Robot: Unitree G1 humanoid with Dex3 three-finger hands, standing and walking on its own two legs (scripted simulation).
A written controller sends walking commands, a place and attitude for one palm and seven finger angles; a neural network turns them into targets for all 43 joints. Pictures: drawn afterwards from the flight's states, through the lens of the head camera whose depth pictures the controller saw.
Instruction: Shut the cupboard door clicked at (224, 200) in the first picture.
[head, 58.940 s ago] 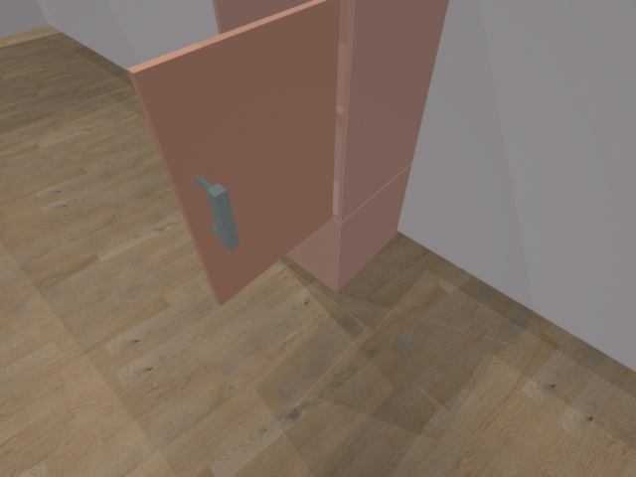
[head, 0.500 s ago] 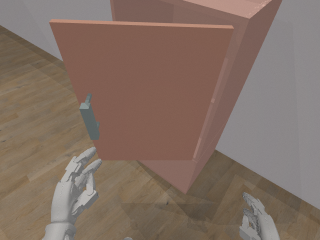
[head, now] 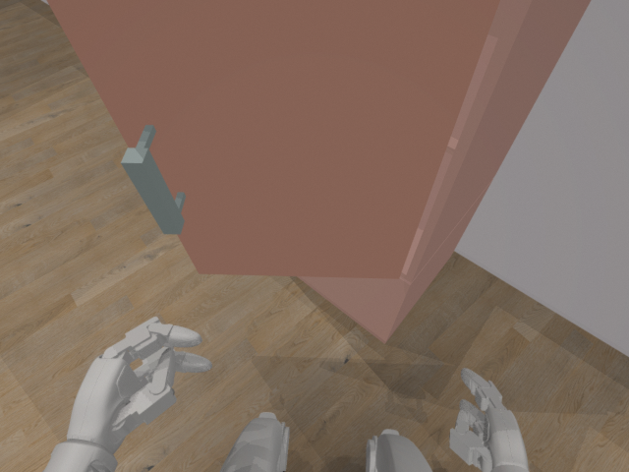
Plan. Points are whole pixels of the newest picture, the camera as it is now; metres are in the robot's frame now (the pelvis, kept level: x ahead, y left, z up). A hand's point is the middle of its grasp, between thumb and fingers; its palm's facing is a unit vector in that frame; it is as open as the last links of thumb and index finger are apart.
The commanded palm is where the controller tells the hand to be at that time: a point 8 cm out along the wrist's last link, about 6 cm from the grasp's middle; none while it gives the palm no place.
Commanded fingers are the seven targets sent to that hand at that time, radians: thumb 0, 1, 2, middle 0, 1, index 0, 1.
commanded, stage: raise the hand and make a fist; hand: left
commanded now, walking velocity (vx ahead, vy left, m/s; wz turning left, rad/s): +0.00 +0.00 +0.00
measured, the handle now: (161, 182) +0.46 +0.25 +0.08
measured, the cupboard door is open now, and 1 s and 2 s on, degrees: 38 38 38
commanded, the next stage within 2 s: bring the fist close to the handle in 1.12 s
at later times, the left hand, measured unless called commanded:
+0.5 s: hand (112, 375) +0.20 +0.22 +0.09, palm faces +0.10 -0.99 -0.03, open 3.0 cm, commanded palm +0.18 +0.26 +0.08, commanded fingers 0.00 0.90 0.90 -1.30 -1.50 -1.30 -1.50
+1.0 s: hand (144, 354) +0.23 +0.20 +0.07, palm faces +0.01 -1.00 -0.02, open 3.1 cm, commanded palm +0.21 +0.26 +0.09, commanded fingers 0.00 0.90 0.90 -1.30 -1.50 -1.30 -1.50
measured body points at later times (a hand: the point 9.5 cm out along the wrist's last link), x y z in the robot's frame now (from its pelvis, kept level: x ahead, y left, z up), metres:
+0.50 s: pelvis +0.00 +0.02 +0.02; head +0.04 +0.03 +0.46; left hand +0.19 +0.27 +0.09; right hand +0.19 -0.20 -0.05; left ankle +0.03 +0.13 -0.63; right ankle +0.01 -0.10 -0.63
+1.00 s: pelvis +0.01 +0.02 +0.03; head +0.07 +0.03 +0.47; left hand +0.22 +0.25 +0.08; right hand +0.18 -0.23 -0.05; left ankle +0.03 +0.13 -0.63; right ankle +0.01 -0.10 -0.63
